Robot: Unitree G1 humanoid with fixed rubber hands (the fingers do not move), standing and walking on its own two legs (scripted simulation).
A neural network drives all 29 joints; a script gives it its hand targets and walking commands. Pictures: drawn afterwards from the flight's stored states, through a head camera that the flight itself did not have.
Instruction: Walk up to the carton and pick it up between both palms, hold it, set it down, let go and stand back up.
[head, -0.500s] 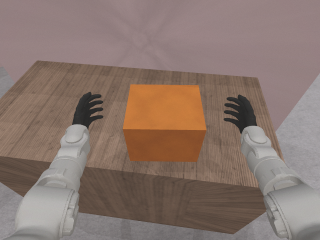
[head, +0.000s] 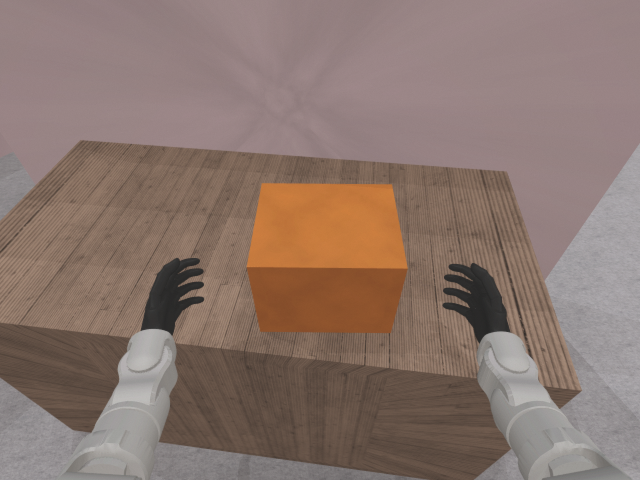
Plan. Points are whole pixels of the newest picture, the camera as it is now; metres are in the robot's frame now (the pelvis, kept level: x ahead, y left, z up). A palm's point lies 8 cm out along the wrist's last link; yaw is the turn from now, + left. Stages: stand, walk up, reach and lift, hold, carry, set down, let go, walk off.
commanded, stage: set down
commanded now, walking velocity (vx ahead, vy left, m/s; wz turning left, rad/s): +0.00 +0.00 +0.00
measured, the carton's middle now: (326, 258) +0.50 +0.00 -0.04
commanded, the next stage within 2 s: let go in 1.68 s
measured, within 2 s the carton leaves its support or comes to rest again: neither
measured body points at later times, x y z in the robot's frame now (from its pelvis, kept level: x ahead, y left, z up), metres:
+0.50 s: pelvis +0.02 +0.00 +0.00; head +0.03 +0.01 +0.45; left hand +0.30 +0.23 +0.00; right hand +0.30 -0.20 -0.01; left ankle +0.01 +0.12 -0.74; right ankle +0.03 -0.10 -0.74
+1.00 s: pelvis +0.04 +0.01 +0.01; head +0.02 +0.01 +0.46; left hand +0.24 +0.23 -0.04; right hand +0.23 -0.21 -0.05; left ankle +0.01 +0.12 -0.74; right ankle +0.03 -0.10 -0.74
